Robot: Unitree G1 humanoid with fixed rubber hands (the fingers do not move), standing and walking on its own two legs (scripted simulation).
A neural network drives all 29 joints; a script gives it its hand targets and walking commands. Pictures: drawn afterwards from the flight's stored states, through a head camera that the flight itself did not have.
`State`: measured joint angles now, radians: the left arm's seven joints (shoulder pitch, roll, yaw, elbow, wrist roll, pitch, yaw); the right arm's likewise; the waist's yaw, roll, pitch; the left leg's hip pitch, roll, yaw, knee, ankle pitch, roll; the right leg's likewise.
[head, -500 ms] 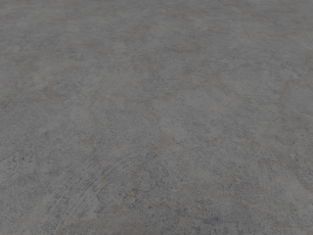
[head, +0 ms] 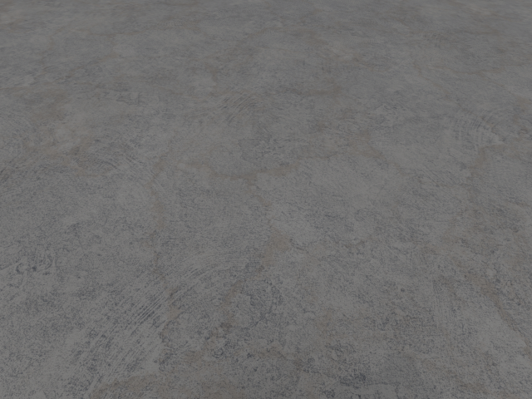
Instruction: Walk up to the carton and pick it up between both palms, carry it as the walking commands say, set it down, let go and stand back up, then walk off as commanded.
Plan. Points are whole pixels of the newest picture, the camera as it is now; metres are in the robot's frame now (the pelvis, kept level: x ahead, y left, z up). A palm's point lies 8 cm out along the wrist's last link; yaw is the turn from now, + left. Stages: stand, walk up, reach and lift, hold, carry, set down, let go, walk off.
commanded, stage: stand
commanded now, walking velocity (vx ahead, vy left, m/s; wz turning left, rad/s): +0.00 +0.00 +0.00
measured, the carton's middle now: out of the picture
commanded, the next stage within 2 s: none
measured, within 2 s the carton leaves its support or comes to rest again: neither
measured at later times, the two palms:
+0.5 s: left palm out of the picture -0.02 +0.21 -0.15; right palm out of the picture -0.03 -0.20 -0.15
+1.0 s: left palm out of the picture -0.03 +0.21 -0.15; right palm out of the picture -0.03 -0.19 -0.15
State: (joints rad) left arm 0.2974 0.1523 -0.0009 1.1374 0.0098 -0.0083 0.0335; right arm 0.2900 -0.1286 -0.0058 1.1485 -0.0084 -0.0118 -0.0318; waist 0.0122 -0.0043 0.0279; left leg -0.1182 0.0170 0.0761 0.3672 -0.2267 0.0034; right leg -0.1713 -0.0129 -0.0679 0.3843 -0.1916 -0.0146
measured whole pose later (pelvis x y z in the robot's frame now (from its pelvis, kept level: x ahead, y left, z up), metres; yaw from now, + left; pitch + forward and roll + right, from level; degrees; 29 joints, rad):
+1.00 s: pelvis +0.01 +0.01 +0.00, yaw +0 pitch -1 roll +0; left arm 0.33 0.12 0.00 1.16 0.01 -0.01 0.04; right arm 0.36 -0.11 0.01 1.14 -0.01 -0.02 -0.04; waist 0.00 0.00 0.02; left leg -0.12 0.01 0.08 0.38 -0.25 0.01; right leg -0.18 -0.02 -0.05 0.40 -0.21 0.00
